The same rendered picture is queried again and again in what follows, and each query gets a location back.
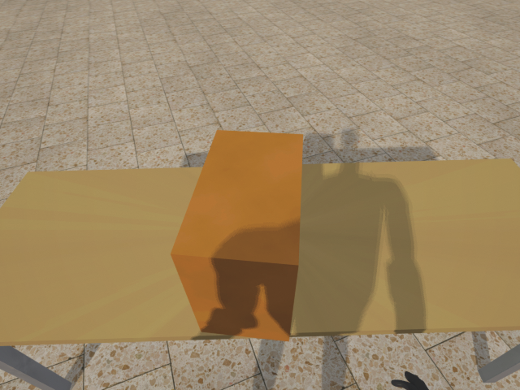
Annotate carton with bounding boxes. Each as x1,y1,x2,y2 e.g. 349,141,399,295
171,130,303,341

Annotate robot right hand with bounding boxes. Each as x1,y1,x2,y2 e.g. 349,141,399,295
391,371,429,390

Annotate table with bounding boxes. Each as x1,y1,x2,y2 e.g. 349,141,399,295
0,158,520,390

